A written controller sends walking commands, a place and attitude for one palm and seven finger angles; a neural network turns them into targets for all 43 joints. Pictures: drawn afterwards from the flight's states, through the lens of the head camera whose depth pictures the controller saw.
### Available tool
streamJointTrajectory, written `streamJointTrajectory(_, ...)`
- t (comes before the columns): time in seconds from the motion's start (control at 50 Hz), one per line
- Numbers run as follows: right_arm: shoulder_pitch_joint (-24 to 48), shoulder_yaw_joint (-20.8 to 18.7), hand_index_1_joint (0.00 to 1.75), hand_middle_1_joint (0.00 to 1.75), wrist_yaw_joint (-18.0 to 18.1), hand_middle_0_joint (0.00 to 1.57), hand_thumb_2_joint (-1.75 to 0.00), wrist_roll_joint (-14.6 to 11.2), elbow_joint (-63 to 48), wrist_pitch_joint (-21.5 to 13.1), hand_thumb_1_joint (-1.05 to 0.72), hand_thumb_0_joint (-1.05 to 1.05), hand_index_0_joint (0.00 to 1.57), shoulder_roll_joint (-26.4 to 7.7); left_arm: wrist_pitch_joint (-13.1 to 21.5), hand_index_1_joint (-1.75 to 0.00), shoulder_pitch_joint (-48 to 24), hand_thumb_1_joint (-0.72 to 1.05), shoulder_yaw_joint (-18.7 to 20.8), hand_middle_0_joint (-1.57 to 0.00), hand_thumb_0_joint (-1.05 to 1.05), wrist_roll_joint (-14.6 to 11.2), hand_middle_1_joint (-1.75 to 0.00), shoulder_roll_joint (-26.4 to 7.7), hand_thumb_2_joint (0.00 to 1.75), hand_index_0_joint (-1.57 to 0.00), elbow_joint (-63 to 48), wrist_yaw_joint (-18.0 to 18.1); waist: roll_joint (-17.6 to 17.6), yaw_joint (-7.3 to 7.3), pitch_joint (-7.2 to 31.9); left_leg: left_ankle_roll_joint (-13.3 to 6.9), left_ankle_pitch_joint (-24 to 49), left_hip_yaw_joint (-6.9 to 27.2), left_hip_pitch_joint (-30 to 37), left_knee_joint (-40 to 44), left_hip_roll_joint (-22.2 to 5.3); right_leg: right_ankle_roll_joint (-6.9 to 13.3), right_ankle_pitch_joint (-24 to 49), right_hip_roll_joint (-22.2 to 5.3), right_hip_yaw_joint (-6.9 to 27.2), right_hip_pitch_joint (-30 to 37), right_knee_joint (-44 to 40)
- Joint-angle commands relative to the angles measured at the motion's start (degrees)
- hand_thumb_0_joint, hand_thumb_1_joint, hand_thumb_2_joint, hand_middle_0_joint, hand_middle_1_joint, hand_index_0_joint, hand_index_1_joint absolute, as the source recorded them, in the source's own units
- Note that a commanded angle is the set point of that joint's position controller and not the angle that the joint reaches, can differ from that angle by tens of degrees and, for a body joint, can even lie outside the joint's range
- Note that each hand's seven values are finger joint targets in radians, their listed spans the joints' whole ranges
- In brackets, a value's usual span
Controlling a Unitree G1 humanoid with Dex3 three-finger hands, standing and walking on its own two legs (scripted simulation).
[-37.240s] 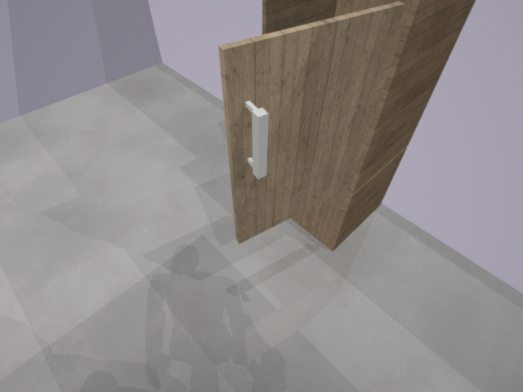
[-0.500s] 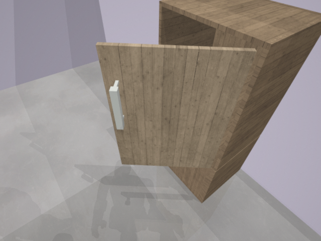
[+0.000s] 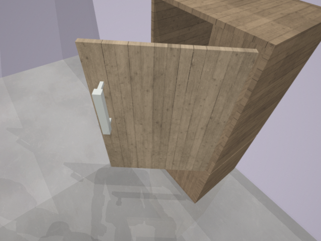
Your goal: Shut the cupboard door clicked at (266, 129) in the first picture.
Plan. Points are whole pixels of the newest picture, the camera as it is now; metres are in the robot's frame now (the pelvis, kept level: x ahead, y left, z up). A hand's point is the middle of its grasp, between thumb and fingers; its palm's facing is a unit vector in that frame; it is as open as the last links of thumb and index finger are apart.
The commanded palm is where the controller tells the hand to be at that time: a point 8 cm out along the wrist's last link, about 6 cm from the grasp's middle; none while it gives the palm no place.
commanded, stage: come to a stop and stand still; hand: left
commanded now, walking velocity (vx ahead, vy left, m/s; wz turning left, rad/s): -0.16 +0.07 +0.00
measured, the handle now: (104, 109) +0.45 +0.20 +0.06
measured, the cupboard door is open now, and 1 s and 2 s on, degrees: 50 50 50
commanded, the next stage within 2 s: look again from close up in 0.82 s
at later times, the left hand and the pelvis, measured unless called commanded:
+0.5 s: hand out of the picture +0.00 +0.22 -0.16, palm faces +0.00 -0.96 -0.27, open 7.4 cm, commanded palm none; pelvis -0.04 +0.02 +0.00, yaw +0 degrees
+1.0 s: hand out of the picture -0.02 +0.19 -0.16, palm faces -0.03 -0.97 -0.25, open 7.4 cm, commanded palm none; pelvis -0.04 +0.00 +0.01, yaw +0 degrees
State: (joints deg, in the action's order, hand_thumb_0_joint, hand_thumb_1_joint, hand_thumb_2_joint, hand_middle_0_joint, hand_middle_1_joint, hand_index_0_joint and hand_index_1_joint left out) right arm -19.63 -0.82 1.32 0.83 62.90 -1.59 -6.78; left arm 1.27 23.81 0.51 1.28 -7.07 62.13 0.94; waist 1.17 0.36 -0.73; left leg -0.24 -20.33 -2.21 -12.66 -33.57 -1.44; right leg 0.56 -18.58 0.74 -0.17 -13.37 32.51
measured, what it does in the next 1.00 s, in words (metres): stands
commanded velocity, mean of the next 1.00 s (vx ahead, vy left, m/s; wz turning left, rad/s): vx -0.03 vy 0.00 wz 0.00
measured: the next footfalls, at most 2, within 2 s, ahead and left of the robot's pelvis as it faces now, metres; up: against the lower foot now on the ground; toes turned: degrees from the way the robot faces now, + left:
none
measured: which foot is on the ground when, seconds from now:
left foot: down 0.00-1.00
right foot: down 0.00-1.00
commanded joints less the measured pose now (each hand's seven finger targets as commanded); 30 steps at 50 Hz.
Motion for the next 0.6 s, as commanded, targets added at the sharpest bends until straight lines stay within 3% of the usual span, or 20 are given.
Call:
streamJointTrajectory(0.0, -2.5, 0.0, 0.30, 0.30, 1.2, 0.20, -0.90, -0.7, -0.9, -1.1, -0.90, 0.00, 0.20, -3.3, 1.5, -0.30, 4.7, 0.90, 1.0, -0.20, 0.00, -0.6, -0.30, -6.2, 0.90, -0.20, -0.2, 1.5, 2.1, -0.92, 1.4, 0.0, 17.5, 0.1, 0.0, 4.0, -1.9, 3.6, 47.0, -8.9, 6.9, 6.7, -3.7)
streamJointTrajectory(0.04, -2.4, -0.4, 0.30, 0.30, 1.8, 0.20, -0.90, -1.0, -0.3, -1.1, -0.90, 0.00, 0.20, -4.5, 1.4, -0.30, 3.0, 0.90, 0.7, -0.20, 0.00, -0.7, -0.30, -6.3, 0.90, -0.20, -1.0, 2.0, -2.2, -0.87, 1.5, -0.1, 32.7, 1.0, 3.2, 4.9, -3.3, 1.8, 49.6, -7.5, 4.8, 6.6, -2.7)
streamJointTrajectory(0.06, -2.0, -0.6, 0.30, 0.30, 2.0, 0.20, -0.90, -1.1, -0.3, -0.7, -0.90, 0.00, 0.20, -4.9, 1.1, -0.30, 2.5, 0.90, 0.8, -0.20, 0.00, -0.7, -0.30, -6.6, 0.90, -0.20, -1.3, 2.3, -2.0, -0.68, 1.7, -0.2, 35.6, 1.5, 4.1, 4.5, -3.8, 1.5, 47.7, -7.5, 4.6, 6.2, -2.5)
streamJointTrajectory(0.18, 0.3, -1.9, 0.30, 0.30, 1.9, 0.20, -0.90, -0.7, -2.5, 0.7, -0.90, 0.00, 0.20, -6.3, -0.5, -0.30, -1.1, 0.90, 1.6, -0.20, 0.00, -0.4, -0.30, -7.1, 0.90, -0.20, -4.3, 2.5, -1.8, -0.53, 1.7, -1.0, 36.0, 2.1, 5.1, 4.8, -4.9, 1.6, 37.3, -7.1, 4.6, 3.1, -1.4)
streamJointTrajectory(0.26, 3.4, -1.7, 0.30, 0.30, 1.3, 0.20, -0.90, -0.6, -3.8, 0.8, -0.90, 0.00, 0.20, -6.5, -1.1, -0.30, -3.1, 0.90, 1.2, -0.20, 0.00, -0.3, -0.30, -6.8, 0.90, -0.20, -5.7, 2.0, -1.5, -0.01, 0.6, -1.8, 25.0, 3.6, 2.3, 7.8, -4.9, 1.1, 24.1, -6.1, 4.8, 2.5, -4.4)
streamJointTrajectory(0.28, 7.8, -2.2, 0.30, 0.30, 0.8, 0.20, -0.90, -1.2, -7.8, 0.4, -0.90, 0.00, 0.20, -10.8, -0.4, -0.30, -0.1, 0.90, 1.7, -0.20, 0.00, 0.1, -0.30, -10.3, 0.90, -0.20, -3.5, 3.8, -3.8, 0.92, 2.2, 0.2, 31.2, 0.9, 3.9, -2.3, -6.5, 0.6, 39.3, -9.1, 6.4, 0.7, -5.4)
streamJointTrajectory(0.3, 4.1, -1.9, 0.30, 0.30, 0.2, 0.20, -0.90, -0.7, -9.0, 0.7, -0.90, 0.00, 0.20, -7.6, -0.1, -0.30, -3.7, 0.90, 1.7, -0.20, 0.00, -0.2, -0.30, -11.9, 0.90, -0.20, -6.6, 3.4, -3.2, -1.53, 5.0, -0.1, 11.4, 2.3, 0.4, 1.8, -3.4, 2.8, 23.0, -9.6, 7.9, 2.5, -4.6)
streamJointTrajectory(0.32, 3.9, -1.4, 0.30, 0.30, 0.0, 0.20, -0.90, -0.4, -9.4, 0.7, -0.90, 0.00, 0.20, -7.7, -0.4, -0.30, -6.0, 0.90, 1.3, -0.20, 0.00, -0.2, -0.30, -10.7, 0.90, -0.20, -7.5, 2.9, -5.4, -1.51, 3.7, -0.8, 7.6, 3.6, 0.4, 5.2, -4.0, 3.3, 9.5, -7.7, 7.3, -1.1, -4.2)
streamJointTrajectory(0.34, 3.6, -1.3, 0.30, 0.30, -0.3, 0.20, -0.90, 0.3, -9.8, 0.3, -0.90, 0.00, 0.20, -7.8, -0.4, -0.30, -6.9, 0.90, 0.8, -0.20, 0.00, -0.1, -0.30, -9.6, 0.90, -0.20, -7.8, 2.4, -10.4, -1.16, 1.3, -1.9, 9.9, 5.4, -1.6, 8.0, -5.3, 2.9, 5.6, -5.4, 5.1, -2.0, -3.5)
streamJointTrajectory(0.36, 4.0, -1.1, 0.30, 0.30, -0.4, 0.20, -0.90, 0.3, -10.6, 0.3, -0.90, 0.00, 0.20, -8.9, -0.8, -0.30, -6.8, 0.90, 0.7, -0.20, 0.00, -0.1, -0.30, -9.8, 0.90, -0.20, -7.9, 2.0, -11.5, -0.69, -0.5, -2.8, 9.0, 8.0, -3.5, 11.2, -6.6, 2.1, 1.5, -3.3, 3.0, -2.0, -2.4)
streamJointTrajectory(0.42, 6.1, -1.4, 0.30, 0.30, -0.5, 0.20, -0.90, 0.2, -12.4, 0.7, -0.90, 0.00, 0.20, -11.1, -1.3, -0.30, -7.0, 0.90, 0.1, -0.20, 0.00, 0.1, -0.30, -9.5, 0.90, -0.20, -7.6, 1.2, -3.8, 0.14, -6.4, -3.5, -8.2, 10.0, -9.3, 16.9, -6.3, 1.5, -1.7, -2.4, 2.7, -2.6, -3.8)
streamJointTrajectory(0.5, 5.7, -1.4, 0.30, 0.30, -0.9, 0.20, -0.90, 0.4, -12.1, 0.7, -0.90, 0.00, 0.20, -12.6, -1.1, -0.30, -7.1, 0.90, 0.2, -0.20, 0.00, 0.2, -0.30, -11.1, 0.90, -0.20, -8.0, 0.7, -0.6, 0.04, -6.7, -3.2, -12.3, 9.2, -8.9, 18.2, -4.7, 1.6, -5.8, -3.0, 4.8, -4.2, -6.3)
streamJointTrajectory(0.58, 4.6, -1.3, 0.30, 0.30, -1.0, 0.20, -0.90, 0.5, -11.1, 0.6, -0.90, 0.00, 0.20, -13.1, -0.5, -0.30, -7.1, 0.90, 0.6, -0.20, 0.00, 0.0, -0.30, -12.5, 0.90, -0.20, -8.1, 0.4, 0.9, -0.32, -4.5, -3.0, -9.4, 7.5, -6.0, 16.3, -3.5, 1.9, -9.2, -4.2, 7.3, -5.9, -9.0)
